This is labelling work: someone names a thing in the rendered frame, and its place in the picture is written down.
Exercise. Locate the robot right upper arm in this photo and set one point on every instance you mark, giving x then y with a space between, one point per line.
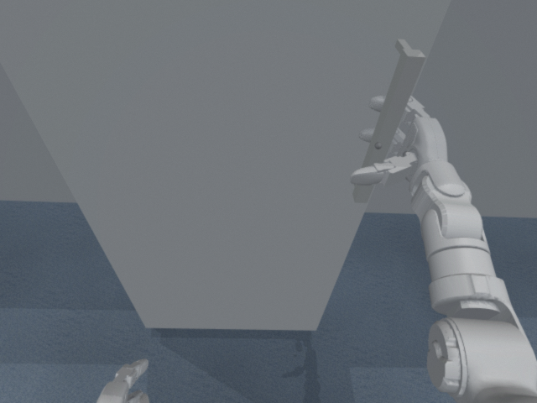
481 361

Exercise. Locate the fridge door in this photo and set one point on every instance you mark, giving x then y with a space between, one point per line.
210 143

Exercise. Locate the handle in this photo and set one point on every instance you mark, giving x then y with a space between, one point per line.
405 76

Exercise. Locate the robot left hand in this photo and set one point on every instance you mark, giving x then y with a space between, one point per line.
117 391

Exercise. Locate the robot right hand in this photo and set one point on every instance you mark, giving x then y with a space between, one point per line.
425 142

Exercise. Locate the robot right forearm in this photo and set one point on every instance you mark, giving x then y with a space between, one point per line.
463 280

